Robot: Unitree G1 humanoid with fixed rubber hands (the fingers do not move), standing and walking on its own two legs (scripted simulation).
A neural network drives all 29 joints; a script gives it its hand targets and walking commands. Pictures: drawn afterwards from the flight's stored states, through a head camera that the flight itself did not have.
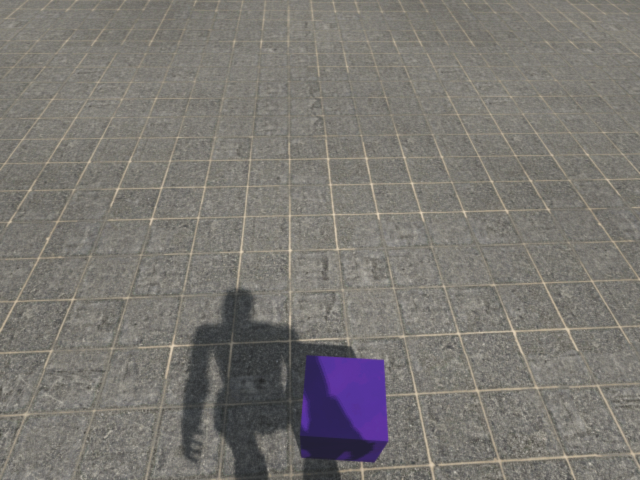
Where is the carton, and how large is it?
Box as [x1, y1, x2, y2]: [300, 355, 387, 461]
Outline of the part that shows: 306,355 300,429 301,457 374,461 387,442 383,360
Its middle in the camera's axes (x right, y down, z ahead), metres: +0.05 +0.47 +1.07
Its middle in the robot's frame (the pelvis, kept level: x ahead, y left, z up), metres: +0.39 -0.06 -0.65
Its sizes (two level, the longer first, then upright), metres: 0.210 0.200 0.250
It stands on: the floor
